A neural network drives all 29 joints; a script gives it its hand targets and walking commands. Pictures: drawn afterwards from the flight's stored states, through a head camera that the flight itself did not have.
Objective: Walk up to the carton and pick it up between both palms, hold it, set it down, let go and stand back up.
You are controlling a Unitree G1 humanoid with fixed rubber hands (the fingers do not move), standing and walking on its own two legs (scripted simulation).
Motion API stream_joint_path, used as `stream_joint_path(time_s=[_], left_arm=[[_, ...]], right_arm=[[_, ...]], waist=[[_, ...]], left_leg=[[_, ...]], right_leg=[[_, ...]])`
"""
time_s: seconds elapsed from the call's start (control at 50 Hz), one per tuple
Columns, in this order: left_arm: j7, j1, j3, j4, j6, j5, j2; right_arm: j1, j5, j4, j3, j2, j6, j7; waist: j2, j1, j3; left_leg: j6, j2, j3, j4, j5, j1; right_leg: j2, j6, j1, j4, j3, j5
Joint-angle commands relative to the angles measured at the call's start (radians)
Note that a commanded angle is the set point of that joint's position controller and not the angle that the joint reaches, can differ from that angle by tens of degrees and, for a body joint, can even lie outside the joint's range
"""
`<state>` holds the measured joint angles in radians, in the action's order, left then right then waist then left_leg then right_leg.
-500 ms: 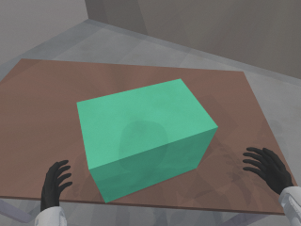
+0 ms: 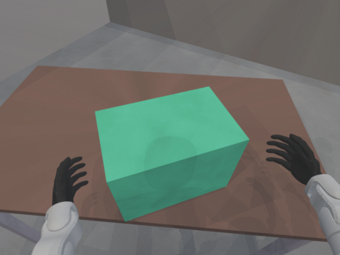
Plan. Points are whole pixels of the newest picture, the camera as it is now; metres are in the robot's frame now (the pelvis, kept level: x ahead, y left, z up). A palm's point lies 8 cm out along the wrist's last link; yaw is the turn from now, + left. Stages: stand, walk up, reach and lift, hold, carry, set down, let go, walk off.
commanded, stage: reach and lift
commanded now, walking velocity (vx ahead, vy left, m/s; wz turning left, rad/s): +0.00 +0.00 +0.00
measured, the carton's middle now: (167, 152) +0.40 +0.05 -0.01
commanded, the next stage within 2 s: none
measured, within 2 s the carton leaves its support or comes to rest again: neither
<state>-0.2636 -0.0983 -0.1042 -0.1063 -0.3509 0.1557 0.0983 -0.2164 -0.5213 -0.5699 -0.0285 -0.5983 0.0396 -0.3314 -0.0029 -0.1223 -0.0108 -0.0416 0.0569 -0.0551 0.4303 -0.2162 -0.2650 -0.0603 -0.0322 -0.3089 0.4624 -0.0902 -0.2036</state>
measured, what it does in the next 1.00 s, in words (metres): stands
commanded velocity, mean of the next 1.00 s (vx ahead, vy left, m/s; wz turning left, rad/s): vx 0.00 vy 0.00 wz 0.00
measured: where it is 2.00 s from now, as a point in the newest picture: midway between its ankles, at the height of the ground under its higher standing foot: outside the picture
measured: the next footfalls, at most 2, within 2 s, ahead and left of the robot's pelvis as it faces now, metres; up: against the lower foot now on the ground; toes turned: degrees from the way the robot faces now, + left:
none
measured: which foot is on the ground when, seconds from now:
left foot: down 0.00-1.00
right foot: down 0.00-1.00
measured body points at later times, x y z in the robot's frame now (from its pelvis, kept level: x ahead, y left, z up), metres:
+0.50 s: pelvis +0.00 +0.00 +0.00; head +0.04 -0.01 +0.45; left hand +0.28 +0.26 +0.08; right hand +0.41 -0.24 +0.09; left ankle +0.00 +0.14 -0.74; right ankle +0.02 -0.10 -0.74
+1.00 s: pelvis +0.01 +0.00 +0.00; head +0.04 -0.01 +0.45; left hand +0.31 +0.27 +0.09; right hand +0.46 -0.20 +0.13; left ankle +0.00 +0.14 -0.74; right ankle +0.02 -0.10 -0.74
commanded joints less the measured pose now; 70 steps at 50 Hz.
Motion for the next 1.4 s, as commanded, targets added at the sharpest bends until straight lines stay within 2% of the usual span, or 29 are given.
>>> stream_joint_path(time_s=[0.0, 0.02, 0.08, 0.1, 0.12, 0.16, 0.2, 0.24, 0.28, 0.32, 0.44, 0.48, 0.52, 0.6, 0.62, 0.68, 0.72, 0.74, 0.78, 0.8, 0.88, 0.9, 0.94, 0.98, 1.1, 1.14, 1.22, 1.28, 1.38], left_arm=[[-0.012, 0.406, -0.067, -0.166, -0.015, -0.016, 0.119], [-0.015, 0.429, -0.061, -0.163, -0.033, -0.012, 0.104], [-0.02, 0.464, -0.076, -0.184, -0.08, -0.024, 0.109], [-0.019, 0.496, -0.077, -0.17, -0.093, -0.026, 0.113], [-0.024, 0.492, -0.075, -0.184, -0.111, -0.022, 0.098], [-0.024, 0.536, -0.092, -0.172, -0.135, -0.02, 0.118], [-0.024, 0.544, -0.102, -0.205, -0.145, -0.004, 0.14], [-0.017, 0.574, -0.11, -0.194, -0.155, 0.003, 0.151], [-0.006, 0.558, -0.128, -0.187, -0.16, 0.008, 0.147], [-0.002, 0.568, -0.137, -0.187, -0.159, 0.017, 0.155], [0.013, 0.631, -0.146, -0.169, -0.186, 0.041, 0.191], [0.012, 0.652, -0.152, -0.156, -0.198, 0.028, 0.202], [0.013, 0.691, -0.161, -0.15, -0.213, 0.026, 0.211], [0.004, 0.764, -0.167, -0.111, -0.233, 0.032, 0.224], [0.001, 0.746, -0.165, -0.144, -0.235, 0.023, 0.219], [-0.002, 0.787, -0.168, -0.102, -0.251, 0.012, 0.205], [-0.007, 0.862, -0.164, -0.096, -0.255, 0.025, 0.224], [-0.005, 0.865, -0.156, -0.089, -0.256, 0.022, 0.222], [-0.009, 0.877, -0.16, -0.048, -0.257, 0.018, 0.225], [-0.006, 0.873, -0.154, -0.014, -0.264, 0.016, 0.215], [-0.005, 0.918, -0.173, -0.009, -0.255, -0.003, 0.236], [-0.005, 0.916, -0.185, 0.002, -0.251, -0.017, 0.229], [-0.003, 0.928, -0.18, 0.033, -0.238, -0.009, 0.234], [0.007, 0.911, -0.163, 0.045, -0.22, -0.005, 0.202], [0.032, 0.86, -0.16, 0.061, -0.17, -0.02, 0.181], [0.036, 0.853, -0.168, 0.082, -0.144, -0.011, 0.19], [0.056, 0.817, -0.16, 0.094, -0.095, -0.009, 0.178], [0.071, 0.777, -0.183, 0.204, -0.049, -0.024, 0.181], [0.081, 0.785, -0.13, 0.273, 0.046, -0.016, 0.136]], right_arm=[[-0.413, -0.01, 0.101, -0.045, -0.362, -0.035, 0.017], [-0.424, -0.003, 0.077, -0.053, -0.36, -0.047, 0.018], [-0.465, -0.005, 0.056, -0.052, -0.352, -0.088, 0.017], [-0.509, 0.005, 0.047, -0.051, -0.367, -0.099, 0.021], [-0.507, -0.001, 0.024, -0.039, -0.358, -0.115, 0.018], [-0.558, 0.006, 0.059, -0.049, -0.368, -0.137, 0.025], [-0.575, -0.004, 0.116, -0.035, -0.349, -0.148, 0.033], [-0.61, 0.001, 0.123, -0.048, -0.365, -0.155, 0.044], [-0.603, -0.003, 0.127, -0.024, -0.362, -0.161, 0.054], [-0.623, -0.004, 0.142, -0.023, -0.358, -0.163, 0.063], [-0.722, -0.018, 0.183, 0.006, -0.346, -0.192, 0.08], [-0.745, -0.02, 0.156, 0.008, -0.341, -0.206, 0.083], [-0.787, -0.026, 0.131, 0.024, -0.334, -0.225, 0.082], [-0.852, -0.003, 0.102, 0.017, -0.343, -0.251, 0.089], [-0.83, -0.008, 0.105, 0.016, -0.331, -0.253, 0.089], [-0.858, 0.012, 0.012, 0.011, -0.324, -0.269, 0.089], [-0.931, 0.011, 0.027, 0.021, -0.321, -0.274, 0.092], [-0.934, 0.021, -0.008, 0.014, -0.319, -0.287, 0.09], [-0.968, 0.025, -0.005, 0.038, -0.3, -0.286, 0.086], [-0.959, 0.029, -0.036, 0.041, -0.3, -0.29, 0.087], [-1.003, 0.041, -0.048, 0.045, -0.294, -0.287, 0.09], [-0.983, 0.042, -0.101, 0.035, -0.288, -0.29, 0.092], [-1.019, 0.037, -0.071, 0.061, -0.282, -0.282, 0.082], [-1.001, 0.043, -0.091, 0.054, -0.256, -0.272, 0.085], [-0.964, 0.065, -0.127, 0.058, -0.243, -0.234, 0.085], [-0.996, 0.059, -0.069, 0.077, -0.246, -0.208, 0.081], [-0.961, 0.066, -0.092, 0.082, -0.222, -0.169, 0.088], [-0.915, 0.074, -0.179, 0.095, -0.207, -0.141, 0.09], [-0.901, 0.087, -0.268, 0.113, -0.18, -0.086, 0.073]], waist=[[-0.098, -0.059, -0.272], [-0.073, -0.042, -0.273], [-0.036, -0.06, -0.306], [-0.063, -0.053, -0.286], [-0.029, -0.055, -0.297], [-0.052, -0.05, -0.301], [-0.045, -0.067, -0.365], [-0.08, -0.049, -0.378], [-0.097, -0.064, -0.385], [-0.116, -0.054, -0.412], [-0.127, -0.076, -0.452], [-0.095, -0.07, -0.449], [-0.078, -0.085, -0.436], [-0.11, -0.094, -0.422], [-0.077, -0.088, -0.445], [-0.061, -0.085, -0.417], [-0.07, -0.092, -0.435], [-0.063, -0.08, -0.424], [-0.082, -0.1, -0.439], [-0.079, -0.09, -0.413], [-0.068, -0.1, -0.451], [-0.048, -0.102, -0.433], [-0.065, -0.119, -0.46], [-0.076, -0.102, -0.455], [-0.062, -0.094, -0.481], [-0.09, -0.119, -0.511], [-0.101, -0.108, -0.531], [-0.128, -0.127, -0.496], [-0.095, -0.111, -0.488]], left_leg=[[0.002, -0.057, 0.001, -0.083, 0.085, -0.095], [0.001, -0.06, 0.014, -0.081, 0.082, -0.088], [-0.006, -0.056, 0.015, -0.094, 0.113, -0.053], [-0.008, -0.051, 0.017, -0.093, 0.118, -0.06], [-0.015, -0.053, 0.021, -0.096, 0.123, -0.038], [-0.01, -0.053, 0.03, -0.104, 0.109, -0.057], [-0.012, -0.061, 0.016, -0.091, 0.176, -0.047], [-0.011, -0.062, 0.017, -0.086, 0.198, -0.069], [-0.009, -0.072, 0.002, -0.077, 0.25, -0.077], [-0.008, -0.075, 0.003, -0.073, 0.268, -0.076], [-0.009, -0.076, -0.003, -0.068, 0.324, -0.085], [-0.015, -0.08, 0.001, -0.066, 0.338, -0.079], [-0.017, -0.079, -0.002, -0.071, 0.32, -0.085], [-0.014, -0.07, 0.007, -0.073, 0.279, -0.094], [-0.017, -0.073, 0.013, -0.074, 0.29, -0.079], [-0.022, -0.066, 0.015, -0.078, 0.285, -0.063], [-0.023, -0.07, 0.011, -0.079, 0.264, -0.083], [-0.025, -0.065, 0.021, -0.082, 0.24, -0.085], [-0.014, -0.069, 0.011, -0.08, 0.245, -0.095], [-0.021, -0.068, 0.016, -0.075, 0.244, -0.099], [-0.023, -0.071, 0.005, -0.07, 0.266, -0.088], [-0.027, -0.071, 0.009, -0.069, 0.274, -0.083], [-0.023, -0.07, 0.005, -0.069, 0.269, -0.097], [-0.022, -0.074, 0.006, -0.064, 0.279, -0.104], [-0.037, -0.078, -0.001, -0.043, 0.351, -0.098], [-0.031, -0.079, -0.003, -0.032, 0.378, -0.116], [-0.028, -0.086, -0.007, -0.02, 0.405, -0.135], [-0.021, -0.088, -0.01, -0.023, 0.379, -0.164], [-0.026, -0.082, -0.007, -0.018, 0.354, -0.157]], right_leg=[[0.009, -0.063, 0.195, -0.127, -0.011, 0.118], [0.005, -0.073, 0.194, -0.128, -0.006, 0.122], [0.005, -0.075, 0.194, -0.131, 0.003, 0.153], [-0.008, -0.079, 0.183, -0.125, 0.01, 0.16], [-0.005, -0.083, 0.197, -0.133, 0.013, 0.164], [-0.002, -0.074, 0.211, -0.137, 0.005, 0.149], [-0.003, -0.071, 0.256, -0.115, 0.013, 0.241], [-0.01, -0.071, 0.279, -0.105, 0.01, 0.278], [-0.002, -0.059, 0.331, -0.101, 0.005, 0.353], [-0.006, -0.054, 0.353, -0.089, 0.007, 0.385], [-0.011, -0.05, 0.391, -0.081, 0.015, 0.444], [-0.012, -0.054, 0.39, -0.079, 0.017, 0.441], [-0.013, -0.05, 0.382, -0.086, 0.022, 0.404], [-0.018, -0.049, 0.346, -0.091, 0.022, 0.34], [-0.019, -0.055, 0.358, -0.097, 0.023, 0.34], [-0.021, -0.056, 0.326, -0.106, 0.029, 0.305], [-0.02, -0.052, 0.334, -0.104, 0.027, 0.288], [-0.017, -0.054, 0.323, -0.104, 0.026, 0.262], [-0.013, -0.048, 0.336, -0.1, 0.027, 0.28], [-0.011, -0.048, 0.337, -0.105, 0.029, 0.273], [-0.02, -0.045, 0.336, -0.098, 0.036, 0.299], [-0.016, -0.046, 0.333, -0.099, 0.033, 0.298], [-0.022, -0.043, 0.336, -0.092, 0.037, 0.297], [-0.017, -0.041, 0.349, -0.093, 0.036, 0.331], [-0.025, -0.037, 0.364, -0.076, 0.051, 0.433], [-0.031, -0.033, 0.369, -0.057, 0.056, 0.472], [-0.021, -0.021, 0.392, -0.051, 0.053, 0.559], [-0.021, -0.012, 0.381, -0.049, 0.052, 0.549], [-0.028, -0.024, 0.321, -0.051, 0.068, 0.443]])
